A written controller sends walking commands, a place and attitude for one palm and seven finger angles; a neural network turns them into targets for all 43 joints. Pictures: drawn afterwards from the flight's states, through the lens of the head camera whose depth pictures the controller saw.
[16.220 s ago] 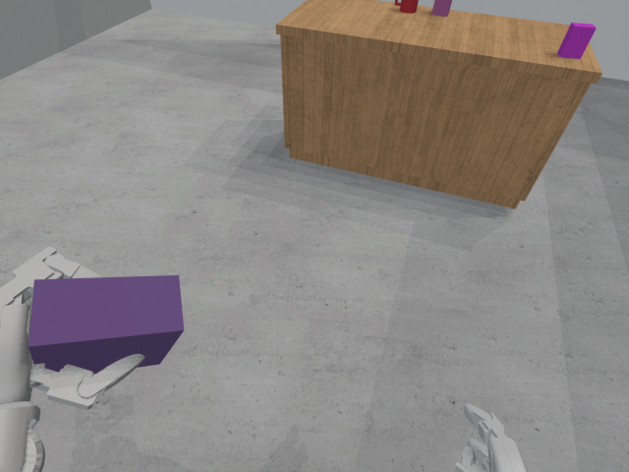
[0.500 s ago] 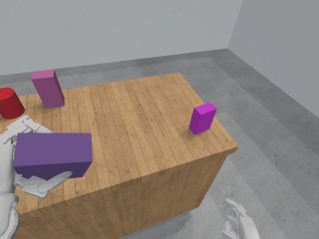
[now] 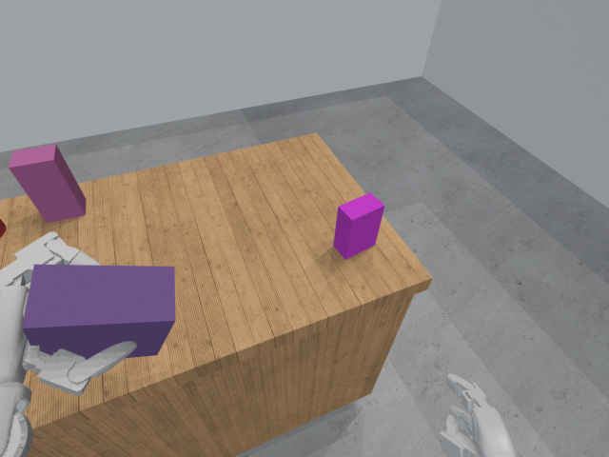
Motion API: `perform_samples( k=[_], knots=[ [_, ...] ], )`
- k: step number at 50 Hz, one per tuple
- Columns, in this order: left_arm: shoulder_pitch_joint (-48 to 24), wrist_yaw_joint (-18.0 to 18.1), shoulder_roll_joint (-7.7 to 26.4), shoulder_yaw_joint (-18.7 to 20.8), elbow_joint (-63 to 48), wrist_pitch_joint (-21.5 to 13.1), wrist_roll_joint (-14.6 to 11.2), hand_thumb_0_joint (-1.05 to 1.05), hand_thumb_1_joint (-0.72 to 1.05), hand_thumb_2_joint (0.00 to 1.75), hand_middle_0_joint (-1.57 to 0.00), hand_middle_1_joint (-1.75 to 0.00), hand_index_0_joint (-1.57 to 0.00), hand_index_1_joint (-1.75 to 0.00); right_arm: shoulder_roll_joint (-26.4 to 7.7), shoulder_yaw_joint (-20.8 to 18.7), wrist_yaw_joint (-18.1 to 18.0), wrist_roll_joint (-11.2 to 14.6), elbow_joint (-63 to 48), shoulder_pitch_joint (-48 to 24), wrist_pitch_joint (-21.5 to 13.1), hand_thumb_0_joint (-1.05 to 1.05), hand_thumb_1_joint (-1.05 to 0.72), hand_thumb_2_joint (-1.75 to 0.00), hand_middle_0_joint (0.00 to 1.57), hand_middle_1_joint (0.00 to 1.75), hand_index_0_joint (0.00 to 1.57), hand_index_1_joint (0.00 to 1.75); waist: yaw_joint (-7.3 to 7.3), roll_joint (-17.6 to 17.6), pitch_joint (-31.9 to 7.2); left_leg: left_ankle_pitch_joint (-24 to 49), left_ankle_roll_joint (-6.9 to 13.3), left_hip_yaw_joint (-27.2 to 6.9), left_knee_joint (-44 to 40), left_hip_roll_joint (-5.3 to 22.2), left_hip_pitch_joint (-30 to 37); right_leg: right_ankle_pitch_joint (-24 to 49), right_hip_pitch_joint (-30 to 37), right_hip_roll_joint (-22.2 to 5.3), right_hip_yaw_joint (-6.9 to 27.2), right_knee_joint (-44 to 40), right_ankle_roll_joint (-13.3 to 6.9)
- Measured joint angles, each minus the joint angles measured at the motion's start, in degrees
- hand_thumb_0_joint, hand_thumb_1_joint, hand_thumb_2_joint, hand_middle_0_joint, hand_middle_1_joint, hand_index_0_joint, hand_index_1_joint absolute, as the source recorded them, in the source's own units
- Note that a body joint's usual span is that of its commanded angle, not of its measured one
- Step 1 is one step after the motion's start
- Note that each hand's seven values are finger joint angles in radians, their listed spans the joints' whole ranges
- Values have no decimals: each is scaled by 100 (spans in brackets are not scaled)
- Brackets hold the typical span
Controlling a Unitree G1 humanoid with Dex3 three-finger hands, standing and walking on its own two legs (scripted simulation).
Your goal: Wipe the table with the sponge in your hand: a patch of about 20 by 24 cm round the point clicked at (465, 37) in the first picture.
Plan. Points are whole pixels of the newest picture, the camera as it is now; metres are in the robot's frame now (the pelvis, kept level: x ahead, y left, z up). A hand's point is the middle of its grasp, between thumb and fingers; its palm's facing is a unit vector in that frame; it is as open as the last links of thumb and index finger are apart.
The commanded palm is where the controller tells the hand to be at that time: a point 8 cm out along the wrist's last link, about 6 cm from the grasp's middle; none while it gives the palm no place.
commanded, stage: come to a stop and stand still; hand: left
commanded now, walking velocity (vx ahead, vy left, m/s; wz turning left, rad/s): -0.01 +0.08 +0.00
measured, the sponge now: (125, 316) +0.22 +0.20 +0.14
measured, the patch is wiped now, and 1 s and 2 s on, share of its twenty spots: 0.00 0.00 0.00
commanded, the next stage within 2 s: look again from close up in 0.88 s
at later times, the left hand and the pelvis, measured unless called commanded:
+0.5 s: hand (14, 358) +0.17 +0.27 +0.16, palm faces +0.35 -0.86 -0.36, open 9.8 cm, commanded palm +0.12 +0.32 +0.18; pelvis -0.03 +0.03 +0.00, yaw +1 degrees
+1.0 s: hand out of the picture +0.18 +0.30 +0.16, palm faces +0.34 -0.84 -0.42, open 9.8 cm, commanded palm +0.12 +0.34 +0.18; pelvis -0.04 +0.06 +0.01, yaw +1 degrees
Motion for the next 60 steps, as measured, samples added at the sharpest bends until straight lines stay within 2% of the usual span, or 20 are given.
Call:
perform_samples(
  k=[6, 18, 35, 41, 49, 50, 52, 54, 56, 58, 60],
  knots=[
    [126, 13, -57, -91, 73, -2, 20, 0, -46, 102, -77, -135, -75, -136, -111, -52, 10, 27, 42, -8, 59, 2, -91, -90, 20, 30, 20, 30, 30, 121, 34, 135, 50, -68, -139, -57, 11, 113, 44, -45, -68, -148, 29],
    [-32, 120, -149, -201, 287, 4, 77, 0, -46, 102, -77, -135, -75, -136, -76, 9, -41, 32, 93, 3, -42, 2, -91, -90, 20, 30, 20, 30, 219, 191, 21, 392, 121, -64, -324, -201, -7, 357, 39, -187, -78, -319, 157],
    [-41, 178, -75, -120, 236, -129, 251, 0, -46, 102, -77, -135, -75, -136, 115, 136, -31, -78, 69, 161, -195, 2, -91, -90, 20, 30, 20, 30, 168, -48, -18, 638, 375, 171, -651, -510, 67, 468, -107, -507, 134, -244, 437],
    [-95, 188, -138, -127, 280, -142, 316, 0, -46, 102, -77, -135, -75, -136, 133, 123, -23, -104, 120, 189, -230, 2, -90, -90, 20, 30, 20, 30, 198, -73, 31, 677, 402, 207, -740, -576, 110, 454, -126, -572, 172, -207, 477],
    [-93, 181, -179, -149, 207, -156, 308, 0, -46, 103, -77, -135, -75, -136, 111, 79, -2, -113, 146, 122, -258, 2, -90, -90, 20, 30, 20, 30, 188, -11, 94, 620, 410, 213, -671, -535, 90, 458, -98, -530, 181, -256, 467],
    [-329, 129, 53, -199, 234, -177, 397, 0, -46, 103, -77, -135, -76, -136, 39, 182, -145, 50, -39, 228, -207, 2, -91, -90, 20, 30, 20, 30, 220, 15, 157, 541, 438, 149, -556, -532, 34, 399, -97, -500, 169, -200, 523],
    [-1132, 13, 652, -32, 554, -496, 575, 0, -46, 103, -77, -135, -76, -136, 24, 231, -210, 114, -139, 355, -337, 2, -91, -90, 20, 30, 20, 30, 268, -30, 254, 491, 427, 27, -329, -531, -139, 222, -207, -488, 76, 30, 498],
    [-1620, 56, 1001, 404, 798, -665, 488, 0, -46, 103, -77, -135, -76, -136, 44, 267, -47, -6, 16, 238, -356, 2, -91, -90, 20, 30, 20, 30, 267, -134, 247, 441, 363, 9, -155, -500, -321, 248, -373, -456, 63, 154, 383],
    [-1576, 137, 1073, 822, 778, -736, 295, 0, -46, 103, -77, -135, -76, -136, 35, 233, 150, -62, 90, 151, -347, 2, -90, -90, 20, 30, 20, 30, 225, -166, 167, 363, 342, 64, -45, -424, -448, 229, -503, -371, 146, 187, 340],
    [-1202, 220, 883, 921, 512, -774, 129, 0, -46, 103, -77, -135, -76, -136, -24, 119, 300, -53, 44, 217, -424, 2, -90, -90, 20, 30, 20, 30, 182, -146, 111, 281, 356, 136, 6, -387, -486, 206, -543, -334, 230, 181, 356],
    [-713, 240, 589, 704, 232, -852, 62, 0, -46, 103, -77, -135, -76, -136, -109, 2, 383, -31, 38, 335, -539, 2, -90, -90, 20, 30, 20, 30, 170, -143, 90, 226, 388, 198, -25, -417, -445, 158, -538, -363, 295, 192, 398]
  ],
)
